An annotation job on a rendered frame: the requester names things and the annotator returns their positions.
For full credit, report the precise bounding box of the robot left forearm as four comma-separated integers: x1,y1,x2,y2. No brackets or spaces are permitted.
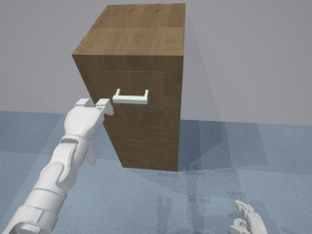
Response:
2,135,90,234

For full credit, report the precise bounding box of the handle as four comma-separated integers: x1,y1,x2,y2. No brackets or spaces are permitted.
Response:
112,89,149,104

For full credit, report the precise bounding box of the robot right hand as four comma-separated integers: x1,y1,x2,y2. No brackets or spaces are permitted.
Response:
230,200,268,234

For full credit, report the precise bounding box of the robot left hand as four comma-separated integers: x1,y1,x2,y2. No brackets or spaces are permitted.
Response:
64,98,114,166

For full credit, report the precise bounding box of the drawer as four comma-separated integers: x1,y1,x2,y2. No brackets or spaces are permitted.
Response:
85,69,177,107

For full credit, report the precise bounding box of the cabinet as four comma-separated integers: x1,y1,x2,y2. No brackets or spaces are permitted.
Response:
72,3,186,172

